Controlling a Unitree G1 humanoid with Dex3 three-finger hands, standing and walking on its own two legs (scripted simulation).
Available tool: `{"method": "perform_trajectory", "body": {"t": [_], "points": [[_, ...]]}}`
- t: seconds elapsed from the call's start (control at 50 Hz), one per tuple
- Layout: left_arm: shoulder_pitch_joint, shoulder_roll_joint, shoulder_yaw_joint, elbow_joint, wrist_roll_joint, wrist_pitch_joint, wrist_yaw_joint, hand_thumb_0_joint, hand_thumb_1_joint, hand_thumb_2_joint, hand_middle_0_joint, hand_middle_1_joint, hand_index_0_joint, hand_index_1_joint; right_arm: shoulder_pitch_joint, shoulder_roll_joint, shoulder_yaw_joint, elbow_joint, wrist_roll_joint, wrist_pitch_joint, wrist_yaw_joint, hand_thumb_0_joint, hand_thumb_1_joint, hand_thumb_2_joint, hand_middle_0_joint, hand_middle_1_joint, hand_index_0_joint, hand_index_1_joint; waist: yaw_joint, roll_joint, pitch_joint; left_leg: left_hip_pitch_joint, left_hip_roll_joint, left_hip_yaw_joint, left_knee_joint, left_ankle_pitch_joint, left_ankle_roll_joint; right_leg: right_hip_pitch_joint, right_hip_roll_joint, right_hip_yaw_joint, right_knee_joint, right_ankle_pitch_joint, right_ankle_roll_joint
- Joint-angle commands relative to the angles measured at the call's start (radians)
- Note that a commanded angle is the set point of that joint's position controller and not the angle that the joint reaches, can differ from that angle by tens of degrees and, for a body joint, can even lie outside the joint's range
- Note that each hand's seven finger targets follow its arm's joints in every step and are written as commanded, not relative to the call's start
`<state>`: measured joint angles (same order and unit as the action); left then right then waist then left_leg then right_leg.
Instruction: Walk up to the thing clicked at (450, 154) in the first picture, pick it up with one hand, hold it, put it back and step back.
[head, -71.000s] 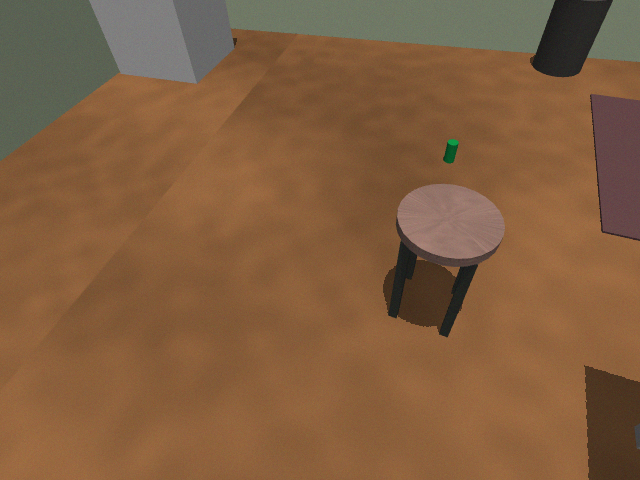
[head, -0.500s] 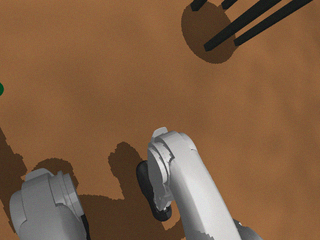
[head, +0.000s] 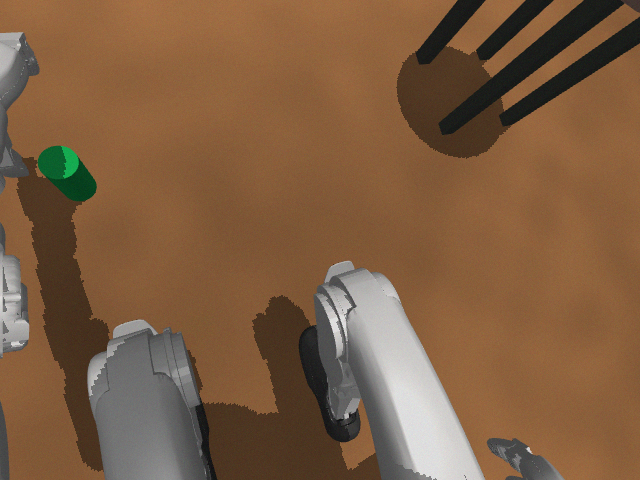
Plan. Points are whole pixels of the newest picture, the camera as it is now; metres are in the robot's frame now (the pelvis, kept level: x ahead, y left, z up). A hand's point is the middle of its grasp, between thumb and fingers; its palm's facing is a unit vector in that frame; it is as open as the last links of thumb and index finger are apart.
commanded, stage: withdraw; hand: left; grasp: from above
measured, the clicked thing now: (70, 175) +0.57 +0.25 -0.31
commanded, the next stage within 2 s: home in 0.22 s
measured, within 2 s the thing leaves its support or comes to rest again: neither
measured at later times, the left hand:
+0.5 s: hand out of the picture +0.56 +0.29 -0.13, palm faces -0.39 -0.09 -0.92, open 12.3 cm
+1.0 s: hand out of the picture +0.38 +0.26 +0.05, palm faces -0.23 -0.70 -0.68, open 7.5 cm
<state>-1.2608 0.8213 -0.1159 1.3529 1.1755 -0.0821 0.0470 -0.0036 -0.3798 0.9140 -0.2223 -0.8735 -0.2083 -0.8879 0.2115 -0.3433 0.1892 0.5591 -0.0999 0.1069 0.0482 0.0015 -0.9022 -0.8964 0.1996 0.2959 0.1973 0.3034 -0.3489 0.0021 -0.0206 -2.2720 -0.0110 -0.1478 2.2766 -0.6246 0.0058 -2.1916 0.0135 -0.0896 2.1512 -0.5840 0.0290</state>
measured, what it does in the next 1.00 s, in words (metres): rises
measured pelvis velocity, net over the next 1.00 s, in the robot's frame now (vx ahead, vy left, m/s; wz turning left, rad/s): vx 0.03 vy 0.00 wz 0.11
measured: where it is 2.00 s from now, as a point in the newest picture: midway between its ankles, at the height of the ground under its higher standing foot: (268, 434)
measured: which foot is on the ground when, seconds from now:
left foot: down 0.00-1.00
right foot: down 0.00-1.00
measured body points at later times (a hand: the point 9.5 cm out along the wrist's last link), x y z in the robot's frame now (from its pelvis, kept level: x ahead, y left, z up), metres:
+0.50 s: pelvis +0.01 +0.00 -0.02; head +0.27 +0.07 +0.35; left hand +0.58 +0.29 -0.08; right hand +0.04 -0.26 -0.11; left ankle +0.09 +0.12 -0.33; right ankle +0.13 -0.13 -0.33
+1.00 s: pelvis +0.03 +0.00 +0.15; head +0.19 +0.04 +0.57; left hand +0.39 +0.29 +0.09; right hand +0.20 -0.24 +0.03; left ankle +0.09 +0.12 -0.33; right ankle +0.13 -0.13 -0.33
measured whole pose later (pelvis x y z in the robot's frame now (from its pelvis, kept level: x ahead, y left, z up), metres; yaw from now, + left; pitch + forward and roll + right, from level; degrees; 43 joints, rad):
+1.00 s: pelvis +0.03 +0.00 +0.15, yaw +6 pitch +32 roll -5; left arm -0.42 0.45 -0.02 0.58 0.44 0.20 0.03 0.00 0.84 0.91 -0.22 -0.33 -0.22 -0.34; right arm 0.15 -0.25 0.01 0.57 0.03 0.04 0.00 0.01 -0.90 -0.89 0.20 0.30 0.20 0.30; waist -0.09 0.05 -0.21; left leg -1.73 0.00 -0.08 1.81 -0.64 0.00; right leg -1.69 0.00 -0.04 1.74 -0.61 0.03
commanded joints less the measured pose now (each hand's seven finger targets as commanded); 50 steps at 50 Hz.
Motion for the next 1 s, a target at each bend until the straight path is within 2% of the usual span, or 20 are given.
{"method": "perform_trajectory", "body": {"t": [0.0, 0.1, 0.14, 0.16, 0.18, 0.2, 0.22, 0.24, 0.26, 0.28, 0.3, 0.34, 0.4, 0.42, 0.48, 0.52, 0.6, 0.76, 0.88, 0.98], "points": [[-0.367, 0.166, 0.039, -0.063, 0.026, -0.002, 0.104, 0.000, -0.286, 0.813, -0.307, -0.769, -0.299, -0.778, 0.200, -0.235, -0.056, 0.016, -0.012, -0.003, -0.022, 0.000, -0.902, -0.900, 0.199, 0.300, 0.199, 0.300, -0.054, 0.350, -0.584, 0.444, 0.003, 0.066, -0.225, 0.069, 0.010, 0.279, 0.038, -0.079, -0.163, 0.076, -0.083], [-0.420, 0.300, 0.112, -0.092, 0.056, -0.012, 0.190, 0.000, -0.240, 0.771, -0.342, -0.733, -0.339, -0.737, 0.194, -0.241, -0.046, 0.002, -0.019, -0.022, -0.018, 0.000, -0.901, -0.898, 0.199, 0.299, 0.199, 0.299, -0.035, 0.415, -0.701, 0.467, 0.005, 0.071, -0.185, 0.101, 0.011, 0.307, 0.041, -0.081, -0.103, 0.116, -0.079], [-0.424, 0.321, 0.135, -0.098, 0.054, -0.007, 0.217, 0.000, -0.275, 0.791, -0.317, -0.752, -0.312, -0.757, 0.197, -0.240, -0.046, -0.003, -0.019, -0.028, -0.014, 0.000, -0.904, -0.899, 0.199, 0.299, 0.199, 0.299, -0.035, 0.421, -0.724, 0.449, 0.003, 0.080, -0.174, 0.102, 0.013, 0.325, 0.042, -0.078, -0.099, 0.116, -0.077], [-0.429, 0.323, 0.136, -0.111, 0.051, -0.004, 0.223, 0.000, -0.195, 0.871, -0.254, -0.683, -0.232, -0.706, 0.194, -0.228, -0.044, 0.001, -0.020, -0.030, -0.011, 0.000, -0.884, -0.895, 0.199, 0.299, 0.199, 0.299, -0.030, 0.438, -0.742, 0.450, 0.005, 0.083, -0.174, 0.091, 0.014, 0.334, 0.045, -0.073, -0.092, 0.111, -0.075], [-0.431, 0.330, 0.149, -0.121, 0.051, 0.002, 0.228, 0.000, -0.275, 0.791, -0.310, -0.763, -0.310, -0.771, 0.204, -0.240, -0.052, 0.008, -0.019, -0.034, -0.011, 0.000, -0.900, -0.897, 0.200, 0.299, 0.199, 0.299, -0.029, 0.446, -0.746, 0.464, 0.003, 0.085, -0.169, 0.092, 0.012, 0.314, 0.041, -0.079, -0.095, 0.107, -0.077], [-0.432, 0.305, 0.140, -0.130, 0.042, 0.005, 0.226, 0.000, -0.195, 0.871, -0.259, -0.692, -0.233, -0.715, 0.211, -0.227, -0.053, 0.008, -0.022, -0.038, -0.007, 0.000, -0.883, -0.895, 0.199, 0.299, 0.199, 0.299, -0.038, 0.461, -0.754, 0.469, 0.006, 0.083, -0.170, 0.094, 0.010, 0.324, 0.046, -0.078, -0.090, 0.109, -0.079], [-0.423, 0.322, 0.153, -0.161, 0.038, 0.010, 0.225, 0.000, -0.275, 0.805, -0.295, -0.772, -0.294, -0.786, 0.217, -0.235, -0.057, 0.014, -0.020, -0.041, -0.007, 0.000, -0.900, -0.897, 0.200, 0.299, 0.199, 0.299, -0.026, 0.459, -0.782, 0.477, 0.004, 0.086, -0.165, 0.104, 0.012, 0.328, 0.042, -0.081, -0.094, 0.121, -0.077], [-0.409, 0.311, 0.158, -0.161, 0.033, 0.019, 0.221, 0.000, -0.195, 0.885, -0.260, -0.693, -0.234, -0.717, 0.229, -0.244, -0.068, 0.011, -0.017, -0.043, -0.006, 0.000, -0.883, -0.895, 0.199, 0.299, 0.199, 0.299, -0.029, 0.458, -0.762, 0.482, 0.000, 0.087, -0.168, 0.106, 0.009, 0.311, 0.037, -0.083, -0.101, 0.115, -0.082], [-0.388, 0.313, 0.162, -0.198, 0.027, 0.026, 0.211, 0.000, -0.275, 0.805, -0.310, -0.769, -0.309, -0.771, 0.230, -0.240, -0.074, 0.007, -0.015, -0.044, -0.004, 0.000, -0.902, -0.897, 0.200, 0.299, 0.199, 0.299, -0.010, 0.475, -0.792, 0.505, 0.003, 0.089, -0.175, 0.119, 0.005, 0.321, 0.037, -0.082, -0.102, 0.121, -0.084], [-0.393, 0.283, 0.152, -0.222, 0.020, 0.034, 0.198, 0.000, -0.195, 0.885, -0.261, -0.696, -0.234, -0.720, 0.247, -0.243, -0.084, 0.012, -0.014, -0.044, -0.002, 0.000, -0.883, -0.895, 0.199, 0.300, 0.199, 0.300, -0.027, 0.482, -0.809, 0.524, 0.002, 0.089, -0.173, 0.133, 0.004, 0.328, 0.035, -0.082, -0.109, 0.134, -0.085], [-0.360, 0.268, 0.146, -0.241, 0.008, 0.043, 0.181, 0.000, -0.275, 0.805, -0.322, -0.756, -0.314, -0.761, 0.249, -0.234, -0.091, 0.012, -0.013, -0.041, 0.001, 0.000, -0.905, -0.898, 0.200, 0.299, 0.199, 0.299, -0.009, 0.475, -0.844, 0.546, 0.006, 0.091, -0.178, 0.153, 0.005, 0.350, 0.039, -0.080, -0.113, 0.149, -0.084], [-0.336, 0.237, 0.131, -0.285, -0.020, 0.058, 0.150, 0.000, -0.258, 0.805, -0.325, -0.747, -0.314, -0.748, 0.266, -0.230, -0.104, 0.022, -0.005, -0.032, 0.005, 0.000, -0.901, -0.897, 0.200, 0.299, 0.199, 0.299, -0.001, 0.478, -0.884, 0.568, 0.006, 0.093, -0.184, 0.201, 0.006, 0.387, 0.039, -0.075, -0.125, 0.192, -0.081], [-0.295, 0.191, 0.109, -0.273, -0.053, 0.067, 0.101, 0.000, -0.161, 0.885, -0.259, -0.678, -0.234, -0.700, 0.285, -0.230, -0.117, 0.041, -0.006, -0.021, 0.006, 0.000, -0.884, -0.895, 0.199, 0.299, 0.199, 0.299, -0.029, 0.363, -0.784, 0.477, 0.004, 0.094, -0.171, 0.184, 0.014, 0.401, 0.041, -0.075, -0.158, 0.185, -0.080], [-0.275, 0.183, 0.111, -0.289, -0.063, 0.066, 0.087, 0.000, -0.081, 0.961, -0.251, -0.653, -0.228, -0.674, 0.285, -0.230, -0.122, 0.042, -0.002, -0.019, 0.005, 0.000, -0.885, -0.895, 0.199, 0.299, 0.199, 0.299, -0.015, 0.368, -0.770, 0.469, -0.001, 0.094, -0.185, 0.183, 0.012, 0.396, 0.037, -0.074, -0.167, 0.179, -0.084], [-0.198, 0.199, 0.147, -0.394, -0.097, 0.071, 0.044, 0.000, 0.092, 0.919, -0.235, -0.568, -0.216, -0.584, 0.282, -0.234, -0.147, 0.012, 0.010, -0.009, 0.008, 0.000, -0.888, -0.896, 0.199, 0.299, 0.199, 0.299, 0.046, 0.386, -0.828, 0.555, -0.003, 0.093, -0.222, 0.234, 0.004, 0.428, 0.028, -0.068, -0.192, 0.195, -0.094], [-0.125, 0.188, 0.169, -0.441, -0.134, 0.081, 0.024, 0.000, 0.237, 0.920, -0.230, -0.526, -0.214, -0.540, 0.265, -0.225, -0.166, -0.007, 0.022, 0.001, 0.012, 0.000, -0.890, -0.897, 0.200, 0.299, 0.199, 0.300, 0.088, 0.380, -0.875, 0.589, -0.006, 0.106, -0.251, 0.257, 0.007, 0.477, 0.024, -0.054, -0.213, 0.216, -0.093], [0.042, 0.151, 0.222, -0.613, -0.258, 0.108, 0.004, 0.000, 0.517, 0.903, -0.215, -0.418, -0.206, -0.425, 0.220, -0.196, -0.209, -0.042, 0.058, 0.018, 0.017, 0.000, -0.894, -0.898, 0.200, 0.300, 0.200, 0.300, 0.173, 0.380, -0.937, 0.692, -0.009, 0.103, -0.354, 0.256, 0.009, 0.515, 0.018, -0.029, -0.260, 0.197, -0.094], [0.307, -0.084, 0.178, -0.854, -0.529, 0.200, -0.014, 0.000, 0.911, 0.938, -0.209, -0.326, -0.207, -0.328, 0.143, -0.138, -0.260, -0.051, 0.103, -0.005, -0.013, 0.000, -0.898, -0.900, 0.200, 0.300, 0.200, 0.300, 0.178, 0.215, -0.823, 0.796, 0.009, 0.069, -0.561, 0.093, 0.025, 0.615, 0.011, -0.007, -0.450, 0.105, -0.067], [0.500, -0.194, 0.143, -0.943, -0.697, 0.243, 0.007, 0.000, 0.900, 0.901, -0.200, -0.299, -0.200, -0.299, 0.076, -0.098, -0.256, -0.054, 0.124, -0.070, -0.052, 0.000, -0.898, -0.900, 0.200, 0.300, 0.200, 0.300, 0.192, 0.174, -0.723, 0.934, 0.018, 0.052, -0.720, 0.034, 0.019, 0.724, 0.009, 0.007, -0.581, 0.078, -0.056], [0.654, -0.245, 0.163, -0.988, -0.807, 0.264, 0.043, 0.000, 0.901, 0.902, -0.201, -0.299, -0.200, -0.300, 0.023, -0.072, -0.244, -0.050, 0.135, -0.133, -0.083, 0.000, -0.898, -0.900, 0.201, 0.300, 0.201, 0.300, 0.211, 0.132, -0.657, 1.039, 0.014, 0.061, -0.815, 0.055, 0.016, 0.844, 0.007, 0.030, -0.701, 0.087, -0.055]]}}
